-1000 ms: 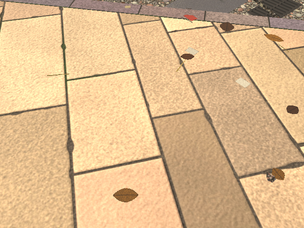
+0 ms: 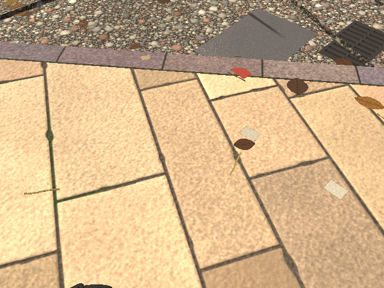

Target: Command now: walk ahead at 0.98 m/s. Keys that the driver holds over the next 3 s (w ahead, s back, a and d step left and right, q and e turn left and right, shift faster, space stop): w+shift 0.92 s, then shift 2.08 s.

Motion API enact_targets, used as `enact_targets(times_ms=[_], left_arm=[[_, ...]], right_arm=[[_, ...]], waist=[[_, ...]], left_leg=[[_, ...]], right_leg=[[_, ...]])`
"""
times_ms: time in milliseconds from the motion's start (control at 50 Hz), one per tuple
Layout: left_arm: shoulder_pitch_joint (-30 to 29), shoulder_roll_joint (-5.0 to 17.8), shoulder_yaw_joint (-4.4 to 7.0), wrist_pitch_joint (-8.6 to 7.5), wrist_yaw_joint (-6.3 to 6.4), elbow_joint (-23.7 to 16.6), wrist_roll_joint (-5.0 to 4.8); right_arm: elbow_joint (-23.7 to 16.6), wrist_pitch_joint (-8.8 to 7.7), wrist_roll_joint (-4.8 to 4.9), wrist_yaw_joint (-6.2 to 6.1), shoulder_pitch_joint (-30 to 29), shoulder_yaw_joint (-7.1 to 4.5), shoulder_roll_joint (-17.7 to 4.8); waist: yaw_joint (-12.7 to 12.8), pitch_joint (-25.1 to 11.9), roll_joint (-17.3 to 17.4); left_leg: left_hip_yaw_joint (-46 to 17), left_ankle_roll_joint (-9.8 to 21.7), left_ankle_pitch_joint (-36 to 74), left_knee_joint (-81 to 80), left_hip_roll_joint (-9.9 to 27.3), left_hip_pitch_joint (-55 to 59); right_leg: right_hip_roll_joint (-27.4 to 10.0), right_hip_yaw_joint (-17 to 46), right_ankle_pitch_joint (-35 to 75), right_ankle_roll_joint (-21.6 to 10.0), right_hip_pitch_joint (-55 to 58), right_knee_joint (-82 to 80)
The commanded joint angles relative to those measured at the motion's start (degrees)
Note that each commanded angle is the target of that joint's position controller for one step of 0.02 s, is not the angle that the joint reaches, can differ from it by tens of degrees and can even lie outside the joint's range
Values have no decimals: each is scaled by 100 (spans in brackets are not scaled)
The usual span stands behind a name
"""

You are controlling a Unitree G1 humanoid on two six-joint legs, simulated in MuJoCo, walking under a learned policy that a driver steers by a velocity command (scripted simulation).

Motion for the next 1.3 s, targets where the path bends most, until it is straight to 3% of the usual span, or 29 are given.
enact_targets(times_ms=[20,80,120,140,160,180,200,240,320,420,520,580,600,620,640,660,700,780,880,960,1000,1040,1060,1080,1100,1120,1180,1240,1300], left_arm=[[-751,199,-50,-63,-14,-463,-85],[-428,509,44,-70,106,-426,-67],[1343,915,231,-63,250,61,-82],[2454,1140,356,-41,349,392,-14],[3218,1600,485,-12,436,533,99],[2795,1632,531,-19,339,535,182],[2194,1144,493,-37,250,476,76],[1754,523,345,-151,198,615,83],[1998,418,234,-347,280,952,-101],[2508,530,194,-467,203,1015,-206],[2949,1051,217,-453,320,1162,-181],[2704,1420,301,-231,483,1171,37],[2417,1437,320,-161,512,1113,65],[2415,917,230,-176,475,964,99],[3347,208,84,-284,315,777,-337],[2717,744,146,-312,382,686,-277],[1793,681,129,-308,358,461,-181],[1539,266,8,-13,121,216,96],[-168,310,-151,-63,-2,-461,46],[-673,368,-215,-139,18,-586,-12],[-176,552,-161,-214,108,-426,103],[1784,880,-6,-287,240,202,123],[2406,1432,266,-266,314,160,-310],[3781,1319,84,36,252,835,165],[4218,1327,196,86,71,898,318],[2729,1453,308,-44,144,705,209],[1064,669,101,-237,241,454,21],[606,1031,293,-459,28,222,5],[390,1289,402,-546,-101,87,-3]], right_arm=[[-304,-146,34,-81,-56,-63,-801],[-238,-45,-90,-190,41,-92,-1158],[-229,125,-247,-303,-220,-178,-1436],[-303,171,-254,-306,-525,-200,-1429],[-495,120,-279,-235,-593,-88,-824],[-673,13,196,-70,268,21,-229],[-783,-2,117,-150,-544,-48,-795],[-979,7,18,-110,-1315,-44,-712],[-1209,293,-270,129,-1561,76,-312],[-1863,240,-214,239,-3310,205,-428],[-2011,210,-134,179,-3721,188,-732],[-1499,230,-136,-17,-1825,-57,-1262],[-1123,266,-173,-120,-651,-180,-1461],[-959,298,-270,-223,212,-327,-1914],[-987,293,-368,-126,-210,-395,-2068],[-1050,291,-242,-25,-768,-393,-1637],[-906,177,-245,20,-1221,-241,-914],[-555,-2,-69,-51,-1035,-109,-652],[-492,-117,28,24,-600,-100,-803],[-289,-136,78,-65,-65,-91,-1072],[-213,-52,31,-160,71,-88,-1222],[-238,64,-5,-275,-334,-126,-1426],[-379,180,-12,-218,-822,-58,-1350],[158,71,-1139,441,1740,328,79],[-325,69,-548,555,1115,-3,-983],[-900,26,-181,497,-814,-83,-1221],[-1221,114,-592,59,-1197,143,-647],[-918,191,-305,140,-249,147,-527],[-848,366,-139,357,-485,62,-716]], waist=[[202,946,252],[471,279,657],[1335,-692,945],[1876,-1131,863],[1858,-1648,-53],[910,-2232,-1743],[965,-1327,-505],[624,-201,539],[106,443,130],[470,939,185],[540,570,-243],[-485,-656,-721],[-1071,-1097,-622],[-1142,-1667,135],[-120,-2365,2038],[-199,-1717,923],[83,-336,-178],[634,355,250],[343,882,181],[132,850,254],[315,311,543],[1298,-656,875],[1941,-1635,984],[777,-4045,-1780],[1497,-3952,-210],[1241,-1589,98],[165,-469,145],[-372,-712,-45],[-372,-635,-216]], left_leg=[[-391,367,4001,-927,1450,-1088],[-243,218,7297,323,1667,278],[-228,230,7818,2578,1829,338],[-133,271,6742,4197,1651,-469],[-190,395,2809,6393,1041,-1987],[-945,205,-961,8146,89,-4366],[-1103,415,-279,7959,637,-5011],[-1037,408,332,7243,1013,-4730],[-889,79,420,6401,1469,-4558],[43,-48,2248,3796,1309,-4281],[408,296,2603,2335,659,-3569],[171,533,1368,2349,216,-1729],[4,643,1075,2178,441,-585],[-1318,774,-361,2560,1669,669],[-4942,1570,-1482,1307,2994,2020],[-4867,1404,-1692,754,2674,1544],[-3196,1134,-331,519,2283,-265],[-1951,792,27,-114,1672,-1822],[-682,507,2579,-565,1046,-2253],[-438,241,5169,-517,1278,-1079],[-412,46,6992,539,1343,-360],[-370,-117,6882,2857,1312,-576],[-653,-245,5615,4635,1205,-1376],[-660,-1062,-1271,7266,260,-2981],[-1766,-1092,-1554,8451,73,-4495],[-1524,-937,-1308,7942,641,-5309],[-1147,-755,-1785,6100,1508,-3413],[-556,-1106,-540,4997,1264,-2123],[-321,-1205,949,3954,1075,-1796]], right_leg=[[415,-418,561,-150,1216,-1055],[1073,-646,-363,-348,1793,-1360],[1251,-382,-1102,-544,3433,-1470],[931,-116,-1410,-682,4743,-1636],[-422,1359,-2853,-772,6047,-1232],[-1582,5004,-4129,-1615,7360,-2560],[-1217,4565,-4264,-1335,6678,-3088],[-840,3017,-2879,-1046,4903,-3357],[-257,1786,-2356,-736,3458,-3925],[390,506,375,-431,3049,-4341],[-62,234,3650,-230,4929,-4153],[-349,199,5262,-179,5408,-1560],[-199,96,4428,-177,4826,53],[319,126,1276,-256,3507,2346],[1339,747,-3213,-34,1191,4346],[859,1021,-2707,-241,490,4297],[431,907,-2058,-236,565,3533],[-25,813,-1981,26,859,2573],[71,-79,-141,151,1046,68],[613,-484,785,-88,1694,-1410],[1161,-639,341,-187,2296,-1595],[1100,-205,756,-356,4212,-1940],[46,852,1836,-611,5724,-1678],[-1536,2565,6528,-2623,9278,-503],[-2011,4326,4263,-2761,9440,-1186],[-1715,3207,3921,-1954,7314,-1675],[-1030,1674,4364,-1612,3294,-2872],[-193,458,4197,-1266,2119,-3063],[188,-32,3693,-661,1925,-2786]])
